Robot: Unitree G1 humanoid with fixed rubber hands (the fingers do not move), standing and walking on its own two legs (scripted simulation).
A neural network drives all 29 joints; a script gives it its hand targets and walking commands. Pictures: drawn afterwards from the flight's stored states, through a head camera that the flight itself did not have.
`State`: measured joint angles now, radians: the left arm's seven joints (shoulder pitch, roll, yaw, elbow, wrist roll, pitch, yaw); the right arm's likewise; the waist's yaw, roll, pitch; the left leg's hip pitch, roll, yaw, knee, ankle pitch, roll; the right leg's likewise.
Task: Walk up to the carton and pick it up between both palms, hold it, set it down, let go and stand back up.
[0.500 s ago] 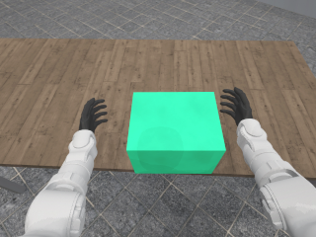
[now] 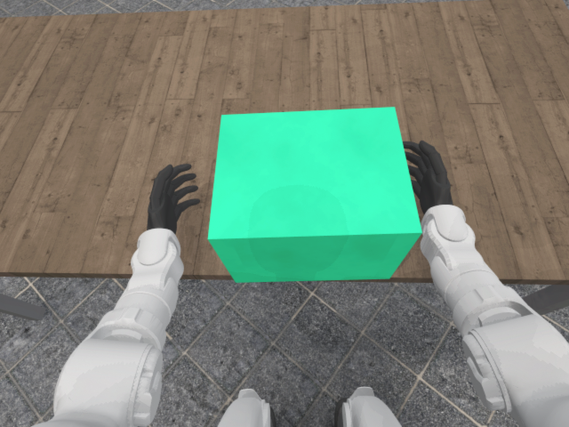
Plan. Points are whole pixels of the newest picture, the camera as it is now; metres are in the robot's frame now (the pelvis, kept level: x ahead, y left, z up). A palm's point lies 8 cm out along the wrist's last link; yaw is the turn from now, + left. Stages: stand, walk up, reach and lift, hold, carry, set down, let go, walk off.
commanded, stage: reach and lift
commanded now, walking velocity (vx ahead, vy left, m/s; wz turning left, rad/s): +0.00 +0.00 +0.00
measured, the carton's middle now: (309, 201) +0.43 +0.00 +0.01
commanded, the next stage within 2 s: none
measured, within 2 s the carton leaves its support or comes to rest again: neither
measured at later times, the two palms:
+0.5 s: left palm (186, 216) +0.41 +0.17 +0.01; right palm (420, 195) +0.44 -0.16 +0.02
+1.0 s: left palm (183, 221) +0.40 +0.18 +0.01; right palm (412, 196) +0.43 -0.15 +0.02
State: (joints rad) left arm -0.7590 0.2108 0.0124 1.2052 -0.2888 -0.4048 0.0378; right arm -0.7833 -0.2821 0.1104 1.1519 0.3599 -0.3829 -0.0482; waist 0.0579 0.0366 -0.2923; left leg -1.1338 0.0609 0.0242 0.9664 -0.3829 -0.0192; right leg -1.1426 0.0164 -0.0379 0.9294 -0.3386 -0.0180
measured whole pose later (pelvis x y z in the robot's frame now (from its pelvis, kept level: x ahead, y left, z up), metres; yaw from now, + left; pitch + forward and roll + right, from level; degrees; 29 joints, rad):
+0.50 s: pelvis +0.00 +0.00 +0.00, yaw +0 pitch +28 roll -1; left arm -0.79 0.11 0.06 1.26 -0.18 -0.44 0.09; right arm -0.81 -0.18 -0.04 1.20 0.18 -0.36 -0.11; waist 0.04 0.04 -0.27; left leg -1.06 0.06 0.02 0.98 -0.40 -0.02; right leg -1.07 0.01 -0.04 0.95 -0.36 -0.02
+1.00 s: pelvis +0.01 +0.00 +0.01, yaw +1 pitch +25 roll -1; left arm -0.76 0.09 0.17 1.33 -0.08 -0.52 0.10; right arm -0.80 -0.09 -0.26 1.24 -0.09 -0.42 -0.12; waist 0.02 0.06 -0.24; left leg -0.99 0.05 0.01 0.94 -0.40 -0.02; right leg -0.99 0.01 -0.05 0.90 -0.36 -0.02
